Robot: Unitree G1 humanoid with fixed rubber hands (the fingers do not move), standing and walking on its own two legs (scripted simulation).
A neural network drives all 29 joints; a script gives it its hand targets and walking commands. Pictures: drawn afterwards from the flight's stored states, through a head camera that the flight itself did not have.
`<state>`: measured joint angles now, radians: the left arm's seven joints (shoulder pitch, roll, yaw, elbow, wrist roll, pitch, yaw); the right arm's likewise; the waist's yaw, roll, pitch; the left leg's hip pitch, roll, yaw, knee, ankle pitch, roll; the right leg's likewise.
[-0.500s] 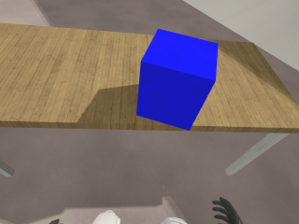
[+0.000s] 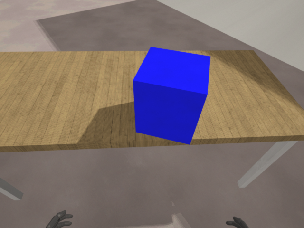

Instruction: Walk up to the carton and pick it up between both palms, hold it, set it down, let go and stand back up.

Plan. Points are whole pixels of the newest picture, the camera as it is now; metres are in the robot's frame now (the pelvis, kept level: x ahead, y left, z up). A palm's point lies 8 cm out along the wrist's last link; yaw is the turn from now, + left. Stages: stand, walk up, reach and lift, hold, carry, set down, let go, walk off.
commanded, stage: walk up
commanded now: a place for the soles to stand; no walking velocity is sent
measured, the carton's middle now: (170, 96) +0.54 -0.07 +0.02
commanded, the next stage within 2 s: none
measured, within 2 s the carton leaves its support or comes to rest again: neither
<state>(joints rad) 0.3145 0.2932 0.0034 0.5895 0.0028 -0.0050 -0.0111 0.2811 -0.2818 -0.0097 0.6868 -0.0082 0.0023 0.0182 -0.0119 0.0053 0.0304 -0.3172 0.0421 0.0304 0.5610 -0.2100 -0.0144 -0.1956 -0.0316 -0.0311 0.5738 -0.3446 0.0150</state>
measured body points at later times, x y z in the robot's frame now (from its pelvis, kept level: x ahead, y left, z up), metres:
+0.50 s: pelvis +0.01 +0.01 +0.00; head +0.01 +0.02 +0.45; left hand +0.10 +0.27 -0.11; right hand +0.14 -0.25 -0.10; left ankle +0.06 +0.13 -0.73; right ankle -0.02 -0.13 -0.73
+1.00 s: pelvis +0.05 -0.12 -0.01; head +0.04 -0.15 +0.44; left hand +0.09 +0.16 -0.10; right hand +0.13 -0.39 -0.13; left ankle +0.07 +0.01 -0.67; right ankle +0.08 -0.22 -0.73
